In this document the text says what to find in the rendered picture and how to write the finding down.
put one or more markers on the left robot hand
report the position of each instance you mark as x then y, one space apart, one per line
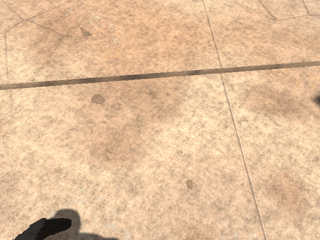
43 228

